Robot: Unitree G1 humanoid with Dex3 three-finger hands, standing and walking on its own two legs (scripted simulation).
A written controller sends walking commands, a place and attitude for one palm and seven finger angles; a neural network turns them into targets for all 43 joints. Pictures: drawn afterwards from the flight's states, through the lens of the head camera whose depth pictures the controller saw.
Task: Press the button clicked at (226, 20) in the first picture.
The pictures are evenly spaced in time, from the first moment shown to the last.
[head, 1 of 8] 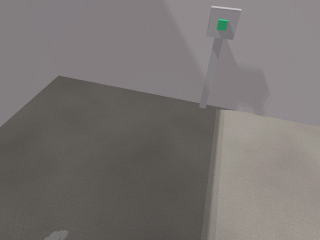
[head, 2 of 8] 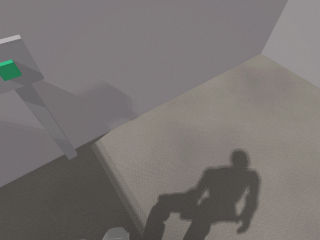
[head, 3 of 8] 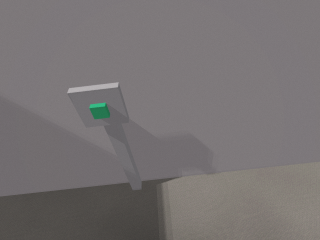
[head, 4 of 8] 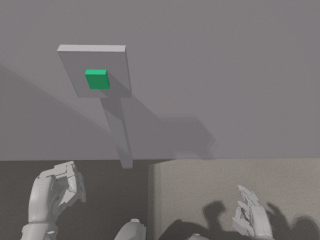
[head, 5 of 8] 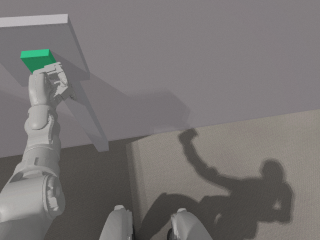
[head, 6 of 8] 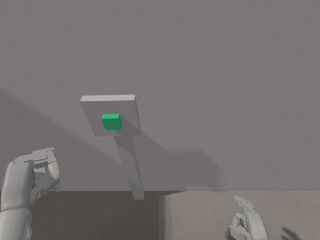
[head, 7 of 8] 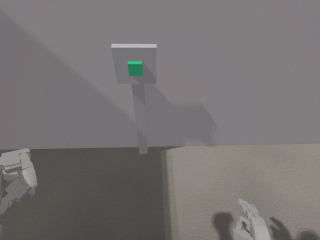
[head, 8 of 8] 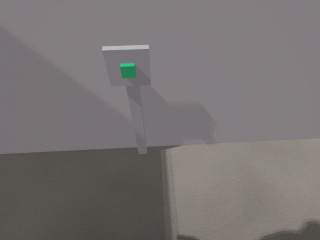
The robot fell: no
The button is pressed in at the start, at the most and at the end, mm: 0 8 0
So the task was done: yes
